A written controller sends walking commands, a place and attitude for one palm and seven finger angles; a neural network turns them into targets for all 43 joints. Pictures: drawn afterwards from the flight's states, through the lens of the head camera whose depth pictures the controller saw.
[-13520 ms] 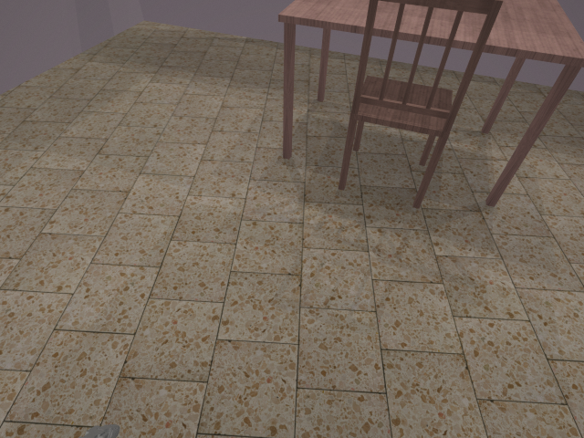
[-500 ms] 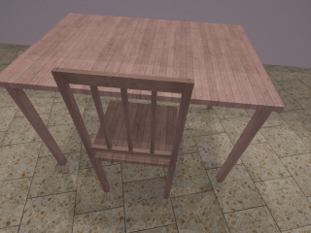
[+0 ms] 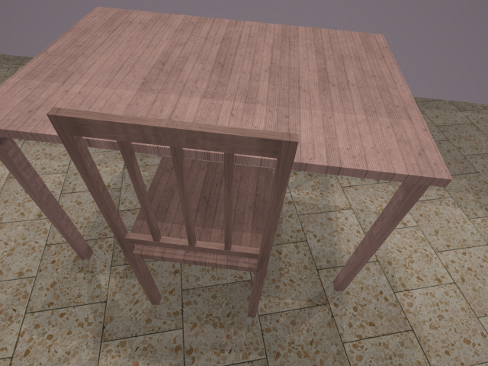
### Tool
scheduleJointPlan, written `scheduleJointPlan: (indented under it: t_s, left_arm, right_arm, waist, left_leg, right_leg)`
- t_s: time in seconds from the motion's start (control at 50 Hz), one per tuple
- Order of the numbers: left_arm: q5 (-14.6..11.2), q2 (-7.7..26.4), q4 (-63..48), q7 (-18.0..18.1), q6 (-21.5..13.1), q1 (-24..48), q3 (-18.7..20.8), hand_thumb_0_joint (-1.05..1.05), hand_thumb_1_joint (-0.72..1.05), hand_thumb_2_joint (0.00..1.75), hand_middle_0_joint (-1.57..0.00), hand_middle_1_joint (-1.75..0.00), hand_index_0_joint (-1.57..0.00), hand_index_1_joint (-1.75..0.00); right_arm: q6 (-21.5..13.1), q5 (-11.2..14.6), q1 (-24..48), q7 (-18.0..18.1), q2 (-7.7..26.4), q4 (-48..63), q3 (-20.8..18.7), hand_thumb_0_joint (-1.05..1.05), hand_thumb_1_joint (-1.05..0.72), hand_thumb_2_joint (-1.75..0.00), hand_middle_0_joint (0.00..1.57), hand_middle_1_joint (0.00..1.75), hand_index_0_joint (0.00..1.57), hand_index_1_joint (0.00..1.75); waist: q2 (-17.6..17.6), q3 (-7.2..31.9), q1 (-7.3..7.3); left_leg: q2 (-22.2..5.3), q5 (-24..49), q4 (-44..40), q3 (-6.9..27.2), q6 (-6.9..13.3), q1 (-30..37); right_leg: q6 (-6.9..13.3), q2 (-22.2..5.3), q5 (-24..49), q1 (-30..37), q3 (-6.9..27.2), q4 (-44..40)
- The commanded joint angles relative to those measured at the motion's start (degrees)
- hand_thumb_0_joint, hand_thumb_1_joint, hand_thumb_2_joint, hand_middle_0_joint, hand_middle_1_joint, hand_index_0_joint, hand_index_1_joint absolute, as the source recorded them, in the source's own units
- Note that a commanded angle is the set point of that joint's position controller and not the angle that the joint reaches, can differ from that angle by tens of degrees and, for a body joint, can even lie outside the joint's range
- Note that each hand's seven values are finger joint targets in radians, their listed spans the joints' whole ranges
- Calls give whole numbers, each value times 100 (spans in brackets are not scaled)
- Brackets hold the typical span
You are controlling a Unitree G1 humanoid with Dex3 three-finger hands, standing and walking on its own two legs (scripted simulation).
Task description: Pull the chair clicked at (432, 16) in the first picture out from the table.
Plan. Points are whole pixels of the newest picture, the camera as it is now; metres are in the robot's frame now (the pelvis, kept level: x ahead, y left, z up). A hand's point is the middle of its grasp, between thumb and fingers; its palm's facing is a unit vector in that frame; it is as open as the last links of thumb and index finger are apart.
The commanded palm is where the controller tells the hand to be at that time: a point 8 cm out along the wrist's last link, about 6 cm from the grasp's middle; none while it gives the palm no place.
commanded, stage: come to a stop and stand still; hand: left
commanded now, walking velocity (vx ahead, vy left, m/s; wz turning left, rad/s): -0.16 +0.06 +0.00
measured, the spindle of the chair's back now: (185, 203) +0.45 +0.16 -0.06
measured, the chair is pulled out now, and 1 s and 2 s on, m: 0.00 0.00 0.00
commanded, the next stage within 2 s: look again from close up in 0.88 s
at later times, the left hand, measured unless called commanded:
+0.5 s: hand out of the picture +0.01 +0.21 -0.16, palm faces +0.00 -0.96 -0.29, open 7.3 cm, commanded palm none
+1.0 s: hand out of the picture -0.07 +0.19 -0.17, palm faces -0.02 -0.98 -0.20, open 7.4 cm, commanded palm none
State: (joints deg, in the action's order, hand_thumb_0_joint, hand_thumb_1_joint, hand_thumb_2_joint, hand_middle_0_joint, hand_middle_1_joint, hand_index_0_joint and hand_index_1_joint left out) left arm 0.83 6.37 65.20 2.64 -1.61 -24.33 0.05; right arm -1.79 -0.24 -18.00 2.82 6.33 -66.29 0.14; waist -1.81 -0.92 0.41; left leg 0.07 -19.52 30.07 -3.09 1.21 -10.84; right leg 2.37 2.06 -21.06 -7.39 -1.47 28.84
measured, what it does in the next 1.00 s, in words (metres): shifts its weight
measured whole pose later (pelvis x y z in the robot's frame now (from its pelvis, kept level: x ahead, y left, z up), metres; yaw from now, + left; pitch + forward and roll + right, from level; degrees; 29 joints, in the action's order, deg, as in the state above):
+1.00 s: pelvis -0.05 +0.01 +0.01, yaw -1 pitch +0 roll +1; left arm 0.8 9.6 61.4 1.8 -0.2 -19.3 -1.5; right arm -1.0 -0.3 -18.4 1.0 10.0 -63.2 0.8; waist -0.6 -1.8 -0.3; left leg 1.8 -12.3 25.1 -3.8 2.3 -12.5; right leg 1.0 0.4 -16.5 -10.7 0.2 27.5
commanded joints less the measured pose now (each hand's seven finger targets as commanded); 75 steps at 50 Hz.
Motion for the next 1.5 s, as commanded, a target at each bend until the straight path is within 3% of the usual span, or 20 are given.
scheduleJointPlan:
  t_s: [0.0,0.04,0.1,0.14,0.24,0.26,0.28,0.3,0.32,0.34,0.36,0.38,0.42,0.46,0.54,0.62,0.7,0.84,1.12,1.48]
  left_arm:
    - [-65,646,-206,106,-86,-362,78,0,90,90,-20,-30,-20,-30]
    - [-50,622,-244,112,-21,-255,101,0,90,90,-20,-30,-20,-30]
    - [-22,615,-339,111,34,-108,108,0,90,90,-20,-30,-20,-30]
    - [-6,648,-407,113,49,-70,128,0,90,90,-20,-30,-20,-30]
    - [2,898,-547,142,28,-5,195,0,90,90,-20,-30,-20,-30]
    - [-7,919,-570,141,21,20,196,0,90,90,-20,-30,-20,-30]
    - [44,988,-586,296,-76,-42,203,0,90,90,-20,-30,-20,-30]
    - [38,1102,-945,228,-67,207,214,0,90,90,-20,-30,-20,-30]
    - [30,1050,-980,160,-72,370,134,0,90,90,-20,-30,-20,-30]
    - [48,1078,-1038,136,-91,495,112,0,90,90,-20,-30,-20,-30]
    - [51,1103,-1166,114,-100,573,122,0,90,90,-20,-30,-20,-30]
    - [36,1104,-1215,98,-93,498,114,0,90,90,-20,-30,-20,-30]
    - [-19,999,-1206,118,-87,425,120,0,90,90,-20,-30,-20,-30]
    - [-10,1032,-1212,95,-1,538,98,0,90,90,-20,-30,-20,-30]
    - [-3,1061,-1194,25,73,698,40,0,90,90,-20,-30,-20,-30]
    - [9,1100,-1187,-15,88,677,41,0,90,90,-20,-30,-20,-30]
    - [8,1098,-1125,-33,71,557,36,0,90,90,-20,-30,-20,-30]
    - [-28,1013,-862,-38,-1,425,-18,0,90,90,-20,-30,-20,-30]
    - [-36,826,-321,-4,-25,202,-89,0,90,90,-20,-30,-20,-30]
    - [-24,825,-291,6,-45,218,-69,0,90,90,-20,-30,-20,-30]
  right_arm:
    - [-76,65,-597,136,505,89,-37,0,-90,-90,20,30,20,30]
    - [-21,70,-437,136,555,184,-80,0,-90,-90,20,30,20,30]
    - [22,63,-210,111,583,323,-122,0,-90,-90,20,30,20,30]
    - [35,47,-176,92,629,408,-138,0,-90,-90,20,30,20,30]
    - [35,41,-130,87,775,580,-194,0,-90,-90,20,30,20,30]
    - [41,47,-73,76,786,587,-202,0,-90,-90,20,30,20,30]
    - [54,64,332,-37,1145,1099,-311,0,-90,-90,20,30,20,30]
    - [89,-15,117,-110,735,1222,-242,0,-90,-90,20,30,20,30]
    - [118,2,326,-116,643,1228,-224,0,-90,-90,20,30,20,30]
    - [114,-12,214,-145,606,1227,-220,0,-90,-90,20,30,20,30]
    - [109,-48,88,-183,658,1236,-200,0,-90,-90,20,30,20,30]
    - [65,-41,46,-187,723,1280,-188,0,-90,-90,20,30,20,30]
    - [38,-48,59,-126,958,1284,-191,0,-90,-90,20,30,20,30]
    - [30,-45,219,-122,949,1285,-161,0,-90,-90,20,30,20,30]
    - [71,-55,324,-171,1011,1267,-113,0,-90,-90,20,30,20,30]
    - [75,-79,206,-206,1067,1180,-105,0,-90,-90,20,30,20,30]
    - [64,-74,151,-210,1082,1099,-92,0,-90,-90,20,30,20,30]
    - [-27,-29,-43,-181,986,789,-41,0,-90,-90,20,30,20,30]
    - [-58,19,-86,-108,840,324,13,0,-90,-90,20,30,20,30]
    - [-50,12,123,-85,820,274,1,0,-90,-90,20,30,20,30]
  waist:
    - [632,230,-81]
    - [559,118,-35]
    - [322,-184,1]
    - [239,-65,11]
    - [246,682,15]
    - [107,749,30]
    - [241,352,-83]
    - [-230,315,-121]
    - [-119,140,-131]
    - [-93,231,-238]
    - [274,329,-243]
    - [365,471,-228]
    - [-41,644,-137]
    - [465,224,-57]
    - [99,-772,-49]
    - [61,-766,-54]
    - [93,-528,-29]
    - [233,-85,-52]
    - [184,-159,-33]
    - [101,-191,-19]
  left_leg:
    - [-602,4567,-121,389,169,826]
    - [-715,4426,-316,502,159,807]
    - [-730,3912,-525,597,150,658]
    - [-737,3846,-553,625,147,695]
    - [-664,4821,-182,500,130,912]
    - [-666,4534,-191,486,128,882]
    - [-647,3837,899,62,-11,655]
    - [-382,1228,680,321,55,-463]
    - [-279,116,361,288,23,-551]
    - [-267,289,12,237,-6,-387]
    - [-217,740,-163,172,-15,-176]
    - [-340,1752,-99,415,79,8]
    - [-616,2757,86,615,180,215]
    - [-639,2456,-230,756,225,13]
    - [-521,439,-882,894,207,-570]
    - [-463,-367,-1211,924,184,-632]
    - [-439,-450,-1252,899,177,-585]
    - [-474,469,-1100,772,165,-121]
    - [-538,1423,-988,664,167,173]
    - [-536,1729,-982,632,137,290]
  right_leg:
    - [-9,-872,4781,-66,473,-124]
    - [4,-848,3865,-171,461,-225]
    - [-28,-891,3466,-339,517,-394]
    - [-11,-913,3392,-304,538,-389]
    - [9,-999,4789,226,470,-11]
    - [9,-993,4754,297,479,-52]
    - [-341,-977,5273,-568,600,-313]
    - [-23,-1251,4799,90,953,-241]
    - [235,-1380,4138,-110,1127,-309]
    - [334,-1280,3681,-176,1044,-233]
    - [345,-1145,3718,-113,855,-53]
    - [233,-928,3485,-166,717,103]
    - [184,-730,3068,-119,619,77]
    - [140,-675,2014,-335,597,-51]
    - [107,-560,208,-895,754,-546]
    - [88,-557,-446,-1022,791,-688]
    - [75,-610,-517,-937,830,-769]
    - [73,-692,366,-720,819,-740]
    - [-3,-722,1292,-538,725,-725]
    - [-28,-781,1793,-410,726,-816]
